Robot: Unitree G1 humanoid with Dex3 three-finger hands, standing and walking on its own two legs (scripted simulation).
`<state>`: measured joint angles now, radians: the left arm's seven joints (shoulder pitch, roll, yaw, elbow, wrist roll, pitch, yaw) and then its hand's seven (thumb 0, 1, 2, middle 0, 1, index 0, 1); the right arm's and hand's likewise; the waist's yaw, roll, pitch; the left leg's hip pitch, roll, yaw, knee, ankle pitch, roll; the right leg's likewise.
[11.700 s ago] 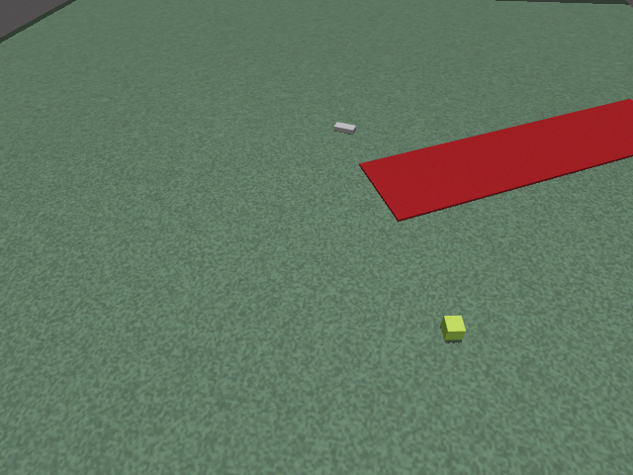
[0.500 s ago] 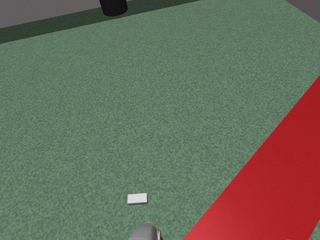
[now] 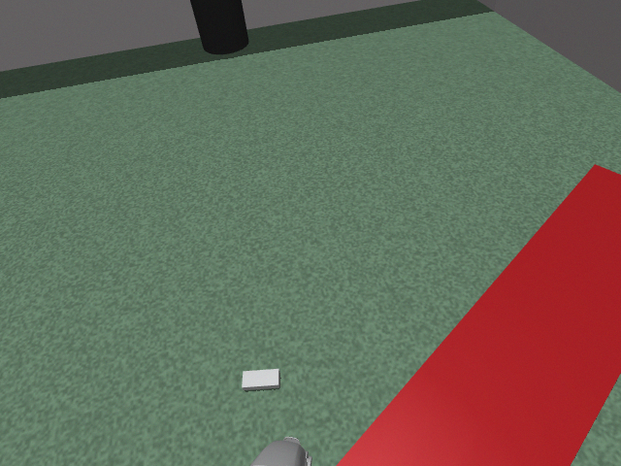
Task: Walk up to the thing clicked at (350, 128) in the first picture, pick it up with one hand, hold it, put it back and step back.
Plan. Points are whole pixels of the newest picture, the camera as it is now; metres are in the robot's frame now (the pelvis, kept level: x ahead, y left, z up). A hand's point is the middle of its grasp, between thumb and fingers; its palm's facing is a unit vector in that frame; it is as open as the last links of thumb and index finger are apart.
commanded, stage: walk up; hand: left
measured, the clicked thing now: (261, 379) +0.49 +0.27 -0.75
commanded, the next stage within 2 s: stand in 0.26 s
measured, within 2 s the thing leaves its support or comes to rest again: neither
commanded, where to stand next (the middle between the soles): +0.14 +0.04 m, yaw +5 degrees
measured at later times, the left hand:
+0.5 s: hand out of the picture +0.05 +0.32 -0.15, palm faces +0.05 -0.95 -0.31, open 7.4 cm
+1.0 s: hand out of the picture +0.06 +0.30 -0.14, palm faces +0.04 -0.95 -0.30, open 7.4 cm
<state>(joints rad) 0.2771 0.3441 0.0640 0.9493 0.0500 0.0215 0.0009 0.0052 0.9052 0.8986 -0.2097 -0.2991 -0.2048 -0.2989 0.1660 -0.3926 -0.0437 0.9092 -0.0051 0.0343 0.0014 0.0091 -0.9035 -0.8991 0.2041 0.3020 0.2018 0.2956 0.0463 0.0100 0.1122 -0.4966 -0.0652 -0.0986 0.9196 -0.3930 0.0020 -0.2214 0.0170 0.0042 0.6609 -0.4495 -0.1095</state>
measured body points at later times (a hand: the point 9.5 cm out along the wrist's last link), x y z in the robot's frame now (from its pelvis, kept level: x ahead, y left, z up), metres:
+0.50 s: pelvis -0.01 +0.06 +0.01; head -0.01 +0.08 +0.46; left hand +0.04 +0.37 -0.13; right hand +0.11 -0.23 -0.10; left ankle +0.02 +0.14 -0.73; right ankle +0.05 -0.10 -0.71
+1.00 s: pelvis -0.01 +0.05 +0.02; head +0.00 +0.07 +0.47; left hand +0.06 +0.35 -0.12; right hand +0.10 -0.25 -0.10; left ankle +0.02 +0.14 -0.73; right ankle +0.04 -0.10 -0.72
